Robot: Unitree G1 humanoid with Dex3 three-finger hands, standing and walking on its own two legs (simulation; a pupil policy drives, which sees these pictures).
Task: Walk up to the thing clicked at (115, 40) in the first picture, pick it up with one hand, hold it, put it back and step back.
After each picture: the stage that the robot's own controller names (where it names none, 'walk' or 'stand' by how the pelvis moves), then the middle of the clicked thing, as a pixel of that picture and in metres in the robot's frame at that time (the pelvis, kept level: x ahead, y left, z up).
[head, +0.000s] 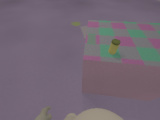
stand; (113, 46) +0.61 -0.18 +0.06
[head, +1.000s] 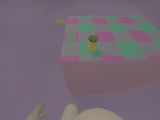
rise first; (92, 44) +0.56 +0.03 +0.09
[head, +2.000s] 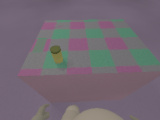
stand; (57, 54) +0.41 +0.26 +0.09
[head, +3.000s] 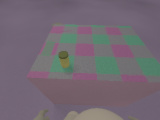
stand; (64, 59) +0.41 +0.22 +0.06
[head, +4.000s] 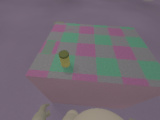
stand; (64, 59) +0.41 +0.21 +0.06
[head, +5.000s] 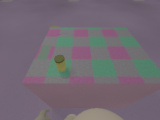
stand; (60, 63) +0.38 +0.23 +0.06
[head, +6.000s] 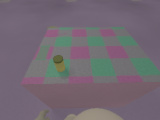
stand; (59, 63) +0.38 +0.24 +0.06
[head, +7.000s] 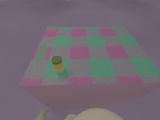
rise first; (58, 64) +0.37 +0.25 +0.06
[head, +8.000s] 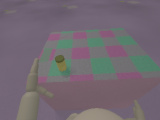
rise first; (61, 63) +0.40 +0.26 +0.06
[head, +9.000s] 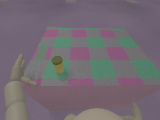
go down; (58, 65) +0.36 +0.24 +0.07
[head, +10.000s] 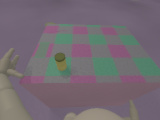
go down; (61, 62) +0.38 +0.23 +0.07
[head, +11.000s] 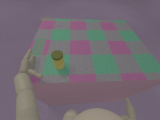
close in; (58, 60) +0.37 +0.23 +0.08
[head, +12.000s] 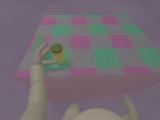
close; (58, 54) +0.40 +0.23 +0.11
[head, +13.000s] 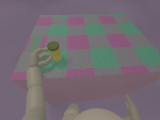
close; (55, 52) +0.42 +0.25 +0.12
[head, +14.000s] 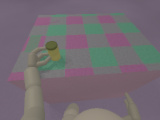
lift; (53, 51) +0.42 +0.25 +0.13
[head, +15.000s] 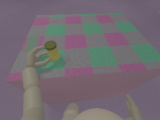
go down; (52, 51) +0.42 +0.25 +0.13
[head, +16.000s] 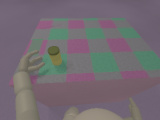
go down; (55, 56) +0.39 +0.25 +0.11
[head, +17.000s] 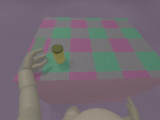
lift; (58, 54) +0.41 +0.24 +0.11
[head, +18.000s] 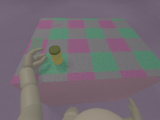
lift; (56, 55) +0.40 +0.24 +0.10
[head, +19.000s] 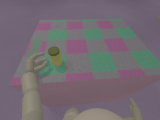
lift; (55, 56) +0.40 +0.25 +0.10
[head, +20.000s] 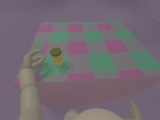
lift; (57, 57) +0.40 +0.24 +0.10
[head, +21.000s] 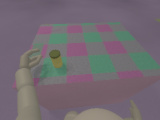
lift; (56, 59) +0.40 +0.25 +0.09
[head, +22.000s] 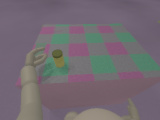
lift; (58, 58) +0.40 +0.24 +0.09
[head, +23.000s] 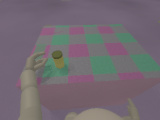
lift; (58, 59) +0.40 +0.24 +0.09
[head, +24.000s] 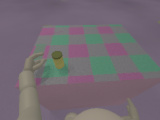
lift; (58, 60) +0.40 +0.24 +0.08
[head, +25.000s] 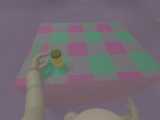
lift; (57, 59) +0.40 +0.24 +0.08
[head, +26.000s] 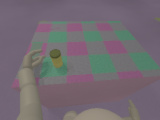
lift; (56, 58) +0.40 +0.24 +0.08
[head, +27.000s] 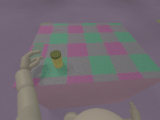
lift; (57, 59) +0.39 +0.24 +0.08
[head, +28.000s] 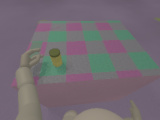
lift; (56, 58) +0.40 +0.24 +0.08
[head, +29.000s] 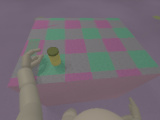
lift; (54, 56) +0.40 +0.24 +0.09
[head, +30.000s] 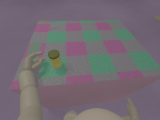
lift; (55, 59) +0.39 +0.24 +0.09
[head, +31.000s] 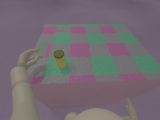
lift; (60, 59) +0.40 +0.23 +0.08
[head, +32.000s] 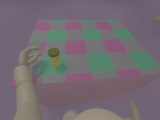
lift; (55, 57) +0.40 +0.25 +0.09
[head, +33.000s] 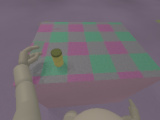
lift; (57, 58) +0.40 +0.24 +0.09
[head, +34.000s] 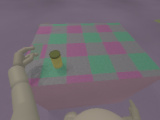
lift; (56, 59) +0.40 +0.24 +0.09
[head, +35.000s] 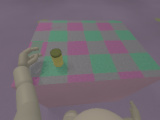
lift; (57, 58) +0.40 +0.24 +0.09
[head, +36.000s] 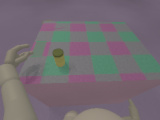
lift; (59, 58) +0.40 +0.23 +0.08
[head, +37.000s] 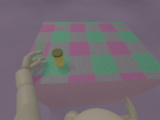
lift; (58, 58) +0.40 +0.23 +0.09
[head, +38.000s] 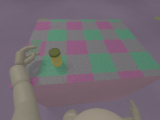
lift; (56, 57) +0.39 +0.24 +0.09
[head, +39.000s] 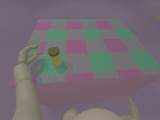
lift; (55, 57) +0.40 +0.24 +0.10
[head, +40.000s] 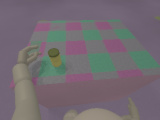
lift; (55, 58) +0.40 +0.24 +0.09
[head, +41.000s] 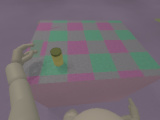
lift; (57, 57) +0.40 +0.24 +0.09
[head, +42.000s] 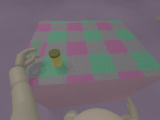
lift; (56, 58) +0.40 +0.24 +0.09
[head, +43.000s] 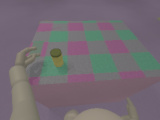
lift; (57, 58) +0.40 +0.24 +0.09
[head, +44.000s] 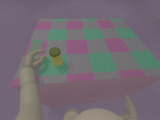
lift; (56, 57) +0.40 +0.24 +0.09
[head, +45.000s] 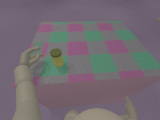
lift; (57, 58) +0.40 +0.24 +0.09
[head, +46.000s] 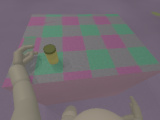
lift; (51, 54) +0.40 +0.25 +0.10
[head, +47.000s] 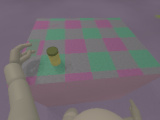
lift; (54, 56) +0.40 +0.25 +0.10
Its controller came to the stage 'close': yes
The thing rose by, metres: 0.00
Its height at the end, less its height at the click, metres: +0.00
